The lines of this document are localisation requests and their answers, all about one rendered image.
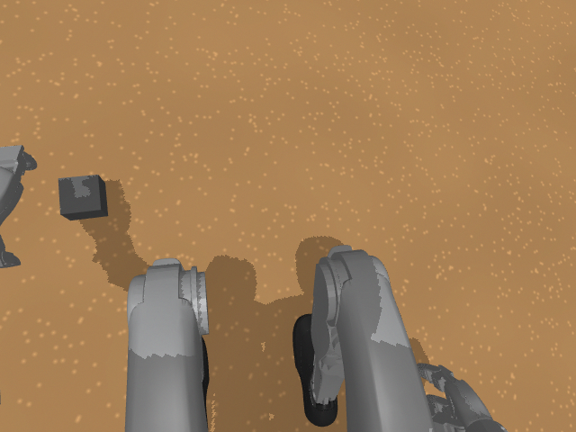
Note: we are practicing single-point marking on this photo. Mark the left robot hand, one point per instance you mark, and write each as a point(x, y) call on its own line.
point(14, 161)

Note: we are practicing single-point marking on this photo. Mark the right robot foot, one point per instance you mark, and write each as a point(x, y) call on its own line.
point(318, 414)

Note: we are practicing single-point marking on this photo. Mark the small box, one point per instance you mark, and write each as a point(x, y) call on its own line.
point(82, 197)

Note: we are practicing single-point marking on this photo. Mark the right robot hand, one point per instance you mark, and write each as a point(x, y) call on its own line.
point(462, 405)

